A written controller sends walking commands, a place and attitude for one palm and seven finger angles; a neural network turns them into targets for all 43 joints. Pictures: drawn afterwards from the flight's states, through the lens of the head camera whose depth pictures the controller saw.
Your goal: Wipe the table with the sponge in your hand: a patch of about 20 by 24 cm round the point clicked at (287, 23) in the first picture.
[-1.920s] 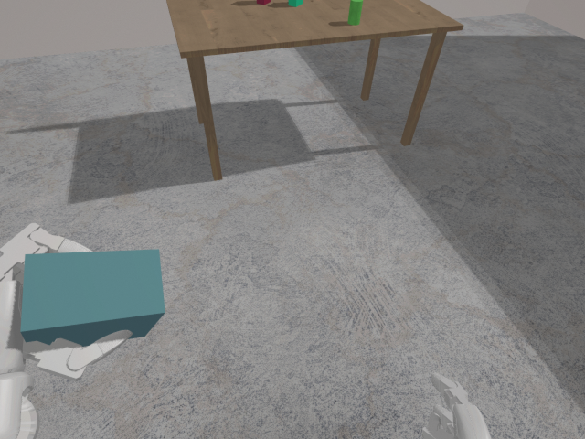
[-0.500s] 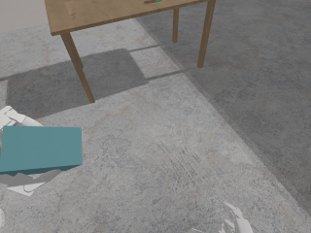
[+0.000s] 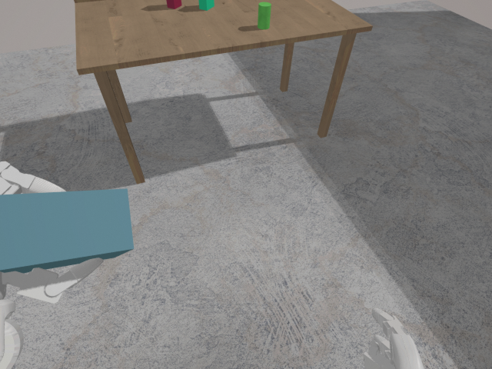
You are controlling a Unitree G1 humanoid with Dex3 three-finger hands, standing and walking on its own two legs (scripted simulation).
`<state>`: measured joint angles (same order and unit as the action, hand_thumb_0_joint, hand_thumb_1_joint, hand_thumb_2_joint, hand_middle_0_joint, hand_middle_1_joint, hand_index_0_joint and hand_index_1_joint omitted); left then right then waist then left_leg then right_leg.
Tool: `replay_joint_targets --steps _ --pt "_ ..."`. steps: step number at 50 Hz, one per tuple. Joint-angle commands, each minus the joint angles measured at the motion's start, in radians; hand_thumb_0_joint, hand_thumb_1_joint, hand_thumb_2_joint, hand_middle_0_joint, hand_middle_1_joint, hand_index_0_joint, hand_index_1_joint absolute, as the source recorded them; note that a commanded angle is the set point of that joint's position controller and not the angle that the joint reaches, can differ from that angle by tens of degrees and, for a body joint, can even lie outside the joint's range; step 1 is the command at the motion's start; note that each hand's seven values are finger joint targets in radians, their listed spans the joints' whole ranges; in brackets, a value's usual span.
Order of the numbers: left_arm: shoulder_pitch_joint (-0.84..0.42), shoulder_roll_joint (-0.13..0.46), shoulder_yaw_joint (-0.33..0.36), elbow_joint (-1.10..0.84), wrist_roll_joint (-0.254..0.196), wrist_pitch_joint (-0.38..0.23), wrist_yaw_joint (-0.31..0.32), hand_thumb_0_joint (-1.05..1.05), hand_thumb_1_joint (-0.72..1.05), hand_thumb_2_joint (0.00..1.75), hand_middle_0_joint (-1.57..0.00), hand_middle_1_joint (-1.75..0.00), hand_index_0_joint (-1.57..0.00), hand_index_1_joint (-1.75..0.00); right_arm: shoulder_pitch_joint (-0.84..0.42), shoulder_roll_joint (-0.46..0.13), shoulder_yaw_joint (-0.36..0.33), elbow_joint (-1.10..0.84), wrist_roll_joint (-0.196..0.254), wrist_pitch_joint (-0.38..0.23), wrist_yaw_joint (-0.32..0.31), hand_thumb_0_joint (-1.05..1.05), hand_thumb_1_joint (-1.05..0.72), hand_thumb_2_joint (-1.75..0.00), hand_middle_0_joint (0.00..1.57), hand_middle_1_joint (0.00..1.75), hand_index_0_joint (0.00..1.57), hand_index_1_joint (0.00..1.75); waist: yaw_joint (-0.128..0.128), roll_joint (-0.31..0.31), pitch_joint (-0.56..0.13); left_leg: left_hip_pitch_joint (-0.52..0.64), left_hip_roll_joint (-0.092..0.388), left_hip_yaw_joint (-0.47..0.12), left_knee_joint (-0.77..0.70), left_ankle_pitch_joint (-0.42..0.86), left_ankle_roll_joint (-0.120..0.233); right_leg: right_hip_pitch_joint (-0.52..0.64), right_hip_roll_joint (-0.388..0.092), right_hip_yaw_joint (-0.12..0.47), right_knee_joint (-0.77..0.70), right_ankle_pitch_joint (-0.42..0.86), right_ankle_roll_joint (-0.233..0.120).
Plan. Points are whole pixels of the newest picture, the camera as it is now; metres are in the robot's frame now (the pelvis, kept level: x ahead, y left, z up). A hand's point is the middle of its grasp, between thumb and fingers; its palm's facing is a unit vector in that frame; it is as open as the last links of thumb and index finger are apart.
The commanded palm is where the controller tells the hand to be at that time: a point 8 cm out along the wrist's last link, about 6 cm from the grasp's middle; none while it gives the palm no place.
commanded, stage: walk to a spot facing it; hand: left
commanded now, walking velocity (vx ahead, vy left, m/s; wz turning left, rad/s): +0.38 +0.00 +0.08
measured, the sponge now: (85, 231) +0.23 +0.21 +0.18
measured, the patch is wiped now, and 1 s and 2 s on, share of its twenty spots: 0.00 0.00 0.00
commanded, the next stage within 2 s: none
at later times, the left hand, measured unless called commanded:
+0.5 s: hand (147, 158) +0.35 +0.17 +0.18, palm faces +0.43 -0.77 -0.47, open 10.5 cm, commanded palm +0.28 +0.22 +0.20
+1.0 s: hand (165, 102) +0.46 +0.17 +0.20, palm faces +0.53 -0.69 -0.49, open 10.5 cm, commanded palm +0.40 +0.21 +0.20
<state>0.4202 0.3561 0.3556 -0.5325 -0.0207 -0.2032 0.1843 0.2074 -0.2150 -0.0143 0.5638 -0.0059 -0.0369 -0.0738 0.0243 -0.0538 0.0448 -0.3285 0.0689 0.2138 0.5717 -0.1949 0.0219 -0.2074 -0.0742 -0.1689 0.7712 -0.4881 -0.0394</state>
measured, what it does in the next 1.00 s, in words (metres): walks ahead: right foot, then left foot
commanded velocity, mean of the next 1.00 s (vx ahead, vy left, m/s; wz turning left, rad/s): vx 0.37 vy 0.00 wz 0.22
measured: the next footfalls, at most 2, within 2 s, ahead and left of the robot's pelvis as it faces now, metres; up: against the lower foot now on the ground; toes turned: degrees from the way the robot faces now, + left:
right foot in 0.28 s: +0.18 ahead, -0.18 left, +0.00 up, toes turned -10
left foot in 0.66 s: +0.30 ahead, +0.07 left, +0.00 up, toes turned +16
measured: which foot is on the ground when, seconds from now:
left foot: down 0.00-0.28, up 0.30-0.64, down 0.66-0.98, up 1.00-1.00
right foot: up 0.00-0.26, down 0.28-0.66, up 0.68-0.96, down 0.98-1.00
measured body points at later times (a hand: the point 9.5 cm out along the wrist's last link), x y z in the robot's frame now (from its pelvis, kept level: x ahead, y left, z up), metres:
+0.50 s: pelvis +0.14 -0.07 +0.02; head +0.18 -0.09 +0.46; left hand +0.32 +0.21 +0.21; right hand +0.30 -0.32 -0.10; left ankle +0.15 +0.07 -0.65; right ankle +0.14 -0.17 -0.72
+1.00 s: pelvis +0.29 -0.09 +0.00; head +0.32 -0.11 +0.45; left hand +0.42 +0.21 +0.23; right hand +0.48 -0.25 -0.11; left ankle +0.26 +0.06 -0.72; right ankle +0.36 -0.21 -0.72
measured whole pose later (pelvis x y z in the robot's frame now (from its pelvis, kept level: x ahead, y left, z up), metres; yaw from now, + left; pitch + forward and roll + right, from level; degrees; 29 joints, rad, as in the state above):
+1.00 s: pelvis +0.29 -0.09 +0.00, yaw +9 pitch +0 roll +0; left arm 0.48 0.39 0.38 -0.54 -0.02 -0.22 0.14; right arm 0.24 -0.11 0.03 0.60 0.01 -0.08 -0.05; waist 0.03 0.06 0.05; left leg -0.30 0.13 0.08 0.67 -0.37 -0.01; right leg -0.34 -0.09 -0.17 0.60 -0.27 0.03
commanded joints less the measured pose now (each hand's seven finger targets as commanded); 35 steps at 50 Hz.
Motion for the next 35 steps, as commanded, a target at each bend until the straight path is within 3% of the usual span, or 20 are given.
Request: replay_joint_targets --steps 1,3,7,10,12,13,14,15,16,17,19,21,24,26,30,31,32,33,34,35 --pt "-0.103 0.232 0.129 -0.197 0.001 -0.076 -0.002 0.0 0.1 1.3 -1.2 -1.6 -1.2 -1.6 -0.089 -0.089 -0.026 -0.124 -0.001 -0.056 0.01 0.0 -0.9 -0.9 0.2 0.3 0.2 0.3 -0.04 0.29 -0.119 0.357 0.436 -0.686 -0.297 0.002 0.268 -0.495 -0.031 0.193 0.507 -0.086 0.046" --pt "-0.044 0.211 0.144 -0.264 -0.004 -0.08 -0.005 0.0 0.1 1.3 -1.2 -1.6 -1.2 -1.6 -0.084 -0.083 -0.037 -0.114 0.01 -0.062 0.015 0.0 -0.9 -0.9 0.2 0.3 0.2 0.3 -0.026 0.238 -0.105 0.288 0.378 -0.517 -0.292 -0.053 0.239 -0.518 -0.064 0.181 0.463 -0.011 0.057" --pt "0.052 0.155 0.142 -0.255 -0.015 -0.086 -0.006 0.0 0.1 1.3 -1.2 -1.6 -1.2 -1.6 -0.077 -0.082 -0.035 -0.108 0.009 -0.088 0.02 0.0 -0.9 -0.9 0.2 0.3 0.2 0.3 -0.013 0.302 -0.121 0.098 0.267 -0.212 -0.3 -0.061 0.143 -0.237 -0.047 0.042 0.103 0.109 0.073" --pt "0.01 0.131 0.121 -0.172 -0.015 -0.081 -0.011 0.0 0.1 1.3 -1.2 -1.6 -1.2 -1.6 -0.064 -0.083 -0.037 -0.101 0.013 -0.099 0.006 0.0 -0.9 -0.9 0.2 0.3 0.2 0.3 -0.023 0.283 -0.106 0.061 0.225 -0.133 -0.225 -0.131 0.099 -0.095 0.007 -0.052 -0.087 0.179 0.089" --pt "-0.021 0.13 0.111 -0.115 -0.008 -0.066 -0.012 0.0 0.1 1.3 -1.2 -1.6 -1.2 -1.6 -0.059 -0.078 -0.037 -0.092 0.017 -0.09 -0.004 0.0 -0.9 -0.9 0.2 0.3 0.2 0.3 -0.018 0.198 -0.124 0.011 0.177 -0.09 -0.069 -0.202 0.06 0.048 0.035 -0.078 -0.221 0.215 0.085" --pt "-0.047 0.156 0.121 -0.104 -0.002 -0.058 -0.01 0.0 0.1 1.3 -1.2 -1.6 -1.2 -1.6 -0.059 -0.064 -0.035 -0.088 0.02 -0.085 -0.007 0.0 -0.9 -0.9 0.2 0.3 0.2 0.3 -0.008 0.064 -0.144 -0.058 0.122 -0.045 0.148 -0.216 0.038 0.125 -0.025 0.026 -0.306 0.169 0.051" --pt "-0.05 0.199 0.137 -0.089 0.009 -0.046 -0.006 0.0 0.1 1.3 -1.2 -1.6 -1.2 -1.6 -0.049 -0.033 -0.03 -0.095 0.022 -0.075 -0.007 0.0 -0.9 -0.9 0.2 0.3 0.2 0.3 -0.002 -0.256 -0.166 -0.284 0.004 -0.007 0.48 -0.313 0.001 0.246 -0.254 0.426 -0.423 0.154 -0.062" --pt "-0.076 0.239 0.177 -0.109 -0.004 -0.043 0.002 0.0 0.1 1.3 -1.2 -1.6 -1.2 -1.6 -0.123 -0.057 -0.023 -0.114 0.014 -0.086 -0.004 0.0 -0.9 -0.9 0.2 0.3 0.2 0.3 0.025 -0.302 -0.154 -0.423 -0.015 -0.135 0.667 -0.398 -0.015 0.267 -0.389 0.657 -0.495 0.212 -0.144" --pt "-0.069 0.223 0.161 -0.089 -0.009 -0.049 -0.009 0.0 0.1 1.3 -1.2 -1.6 -1.2 -1.6 -0.103 -0.071 -0.031 -0.087 0.014 -0.086 0.001 0.0 -0.9 -0.9 0.2 0.3 0.2 0.3 0.006 -0.242 -0.133 -0.417 0.022 -0.214 0.75 -0.33 -0.022 0.221 -0.389 0.655 -0.511 0.14 -0.147" --pt "-0.061 0.225 0.158 -0.125 -0.01 -0.057 -0.016 0.0 0.1 1.3 -1.2 -1.6 -1.2 -1.6 -0.108 -0.076 -0.03 -0.081 0.017 -0.077 0.005 0.0 -0.9 -0.9 0.2 0.3 0.2 0.3 0.002 -0.191 -0.106 -0.444 0.042 -0.227 0.791 -0.28 -0.033 0.215 -0.389 0.593 -0.497 0.178 -0.154" --pt "-0.058 0.216 0.161 -0.179 0.001 -0.074 -0.019 0.0 0.1 1.3 -1.2 -1.6 -1.2 -1.6 -0.13 -0.071 -0.021 -0.065 0.018 -0.049 0.012 0.0 -0.9 -0.9 0.2 0.3 0.2 0.3 -0.01 -0.099 -0.115 -0.41 0.064 -0.217 0.746 -0.22 -0.048 0.186 -0.337 0.354 -0.467 0.314 -0.122" --pt "-0.019 0.2 0.155 -0.192 0.006 -0.085 -0.012 0.0 0.1 1.3 -1.2 -1.6 -1.2 -1.6 -0.129 -0.082 -0.031 -0.07 0.013 -0.042 0.01 0.0 -0.9 -0.9 0.2 0.3 0.2 0.3 -0.018 -0.071 -0.099 -0.356 0.073 -0.188 0.611 -0.186 -0.049 0.145 -0.314 0.242 -0.466 0.428 -0.11" --pt "0.026 0.209 0.173 -0.259 -0.001 -0.09 0.006 0.0 0.1 1.3 -1.2 -1.6 -1.2 -1.6 -0.112 -0.071 -0.038 -0.103 0.009 -0.041 0.016 0.0 -0.9 -0.9 0.2 0.3 0.2 0.3 -0.008 -0.065 -0.138 -0.216 0.065 -0.108 0.285 -0.158 -0.034 0.155 -0.294 0.139 -0.437 0.493 -0.108" --pt "0.065 0.193 0.175 -0.251 -0.005 -0.084 0.018 0.0 0.1 1.3 -1.2 -1.6 -1.2 -1.6 -0.101 -0.062 -0.038 -0.128 0.005 -0.046 0.017 0.0 -0.9 -0.9 0.2 0.3 0.2 0.3 0.015 -0.087 -0.133 -0.168 0.024 -0.034 0.158 -0.137 -0.028 0.167 -0.272 0.127 -0.418 0.538 -0.108" --pt "0.026 0.163 0.14 -0.226 -0.01 -0.074 0.029 0.0 0.1 1.3 -1.2 -1.6 -1.2 -1.6 -0.048 -0.07 -0.049 -0.137 0.006 -0.045 0.002 0.0 -0.9 -0.9 0.2 0.3 0.2 0.3 -0.02 -0.037 -0.165 0.069 -0.036 0.035 -0.066 -0.005 -0.021 0.115 -0.207 0.054 -0.257 0.478 -0.051" --pt "-0.009 0.166 0.131 -0.241 -0.008 -0.081 0.027 0.0 0.1 1.3 -1.2 -1.6 -1.2 -1.6 -0.039 -0.088 -0.061 -0.141 0.008 -0.048 -0.007 0.0 -0.9 -0.9 0.2 0.3 0.2 0.3 -0.037 0.033 -0.186 0.197 -0.024 0.003 -0.108 0.012 -0.003 0.042 -0.177 0.03 -0.106 0.494 -0.019" --pt "-0.031 0.171 0.135 -0.25 -0.005 -0.091 0.028 0.0 0.1 1.3 -1.2 -1.6 -1.2 -1.6 -0.031 -0.107 -0.067 -0.144 0.009 -0.049 -0.008 0.0 -0.9 -0.9 0.2 0.3 0.2 0.3 -0.051 0.214 -0.223 0.34 0.095 -0.206 -0.155 0.028 0.067 -0.107 -0.107 -0.013 0.113 0.382 0.029" --pt "-0.041 0.162 0.13 -0.237 -0.013 -0.099 0.026 0.0 0.1 1.3 -1.2 -1.6 -1.2 -1.6 -0.043 -0.116 -0.066 -0.147 0.012 -0.052 0.0 0.0 -0.9 -0.9 0.2 0.3 0.2 0.3 -0.042 0.406 -0.215 0.449 0.326 -0.59 -0.211 0.244 0.198 -0.348 0.017 0.014 0.346 -0.067 0.067" --pt "-0.058 0.214 0.138 -0.205 -0.009 -0.102 0.012 0.0 0.1 1.3 -1.2 -1.6 -1.2 -1.6 -0.066 -0.105 -0.049 -0.142 0.006 -0.063 0.006 0.0 -0.9 -0.9 0.2 0.3 0.2 0.3 -0.041 0.394 -0.196 0.402 0.408 -0.758 -0.256 0.175 0.256 -0.433 0.011 0.127 0.491 -0.144 0.059" --pt "-0.076 0.233 0.158 -0.204 -0.002 -0.097 0.001 0.0 0.1 1.3 -1.2 -1.6 -1.2 -1.6 -0.076 -0.1 -0.054 -0.123 0.01 -0.066 0.011 0.0 -0.9 -0.9 0.2 0.3 0.2 0.3 -0.044 0.31 -0.156 0.357 0.418 -0.743 -0.266 0.108 0.28 -0.5 -0.037 0.179 0.538 -0.107 0.064"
